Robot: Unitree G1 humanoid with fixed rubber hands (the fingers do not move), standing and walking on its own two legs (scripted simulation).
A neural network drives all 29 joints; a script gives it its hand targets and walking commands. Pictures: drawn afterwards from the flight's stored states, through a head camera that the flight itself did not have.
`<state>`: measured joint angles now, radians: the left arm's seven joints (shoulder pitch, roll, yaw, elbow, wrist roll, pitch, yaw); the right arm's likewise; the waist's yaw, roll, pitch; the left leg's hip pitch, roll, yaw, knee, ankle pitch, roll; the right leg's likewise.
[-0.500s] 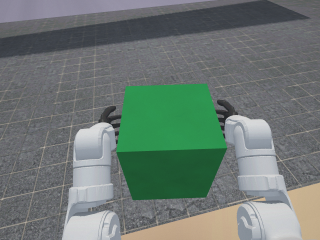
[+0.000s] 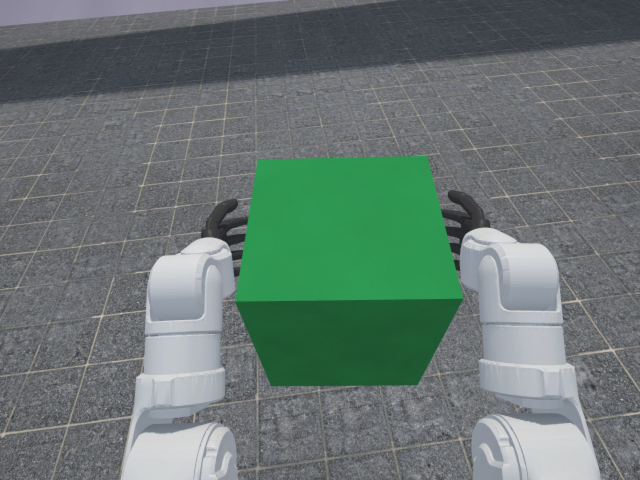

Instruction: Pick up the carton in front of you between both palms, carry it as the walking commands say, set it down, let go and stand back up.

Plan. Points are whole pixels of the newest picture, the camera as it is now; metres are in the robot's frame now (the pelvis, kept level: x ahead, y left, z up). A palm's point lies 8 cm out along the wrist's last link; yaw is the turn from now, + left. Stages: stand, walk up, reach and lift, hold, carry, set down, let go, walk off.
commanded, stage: carry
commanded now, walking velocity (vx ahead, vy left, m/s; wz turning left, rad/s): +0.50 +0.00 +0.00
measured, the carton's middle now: (343, 280) +0.37 +0.02 +0.06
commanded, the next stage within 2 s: none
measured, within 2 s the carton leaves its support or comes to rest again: neither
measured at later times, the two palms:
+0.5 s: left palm (270, 132) +0.65 +0.15 +0.11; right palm (447, 129) +0.64 -0.15 +0.12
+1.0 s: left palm (274, 78) +0.87 +0.18 +0.10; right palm (415, 74) +0.89 -0.12 +0.10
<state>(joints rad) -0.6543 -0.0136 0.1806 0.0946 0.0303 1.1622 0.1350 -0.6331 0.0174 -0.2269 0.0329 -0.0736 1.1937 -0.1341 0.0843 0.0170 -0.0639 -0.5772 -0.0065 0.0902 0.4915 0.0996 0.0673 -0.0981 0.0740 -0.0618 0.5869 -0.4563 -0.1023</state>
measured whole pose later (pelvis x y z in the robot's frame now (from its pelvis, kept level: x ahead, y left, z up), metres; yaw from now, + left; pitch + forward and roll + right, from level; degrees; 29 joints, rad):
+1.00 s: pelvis +0.60 +0.02 +0.00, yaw +2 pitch +5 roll +1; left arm -0.24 -0.15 0.16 -0.29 0.10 1.17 0.09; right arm -0.24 0.15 -0.16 -0.31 -0.10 1.17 -0.11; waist 0.01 0.00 -0.10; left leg -0.55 0.06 0.13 0.54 -0.08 -0.02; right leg -0.02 -0.01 -0.13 0.25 -0.31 -0.03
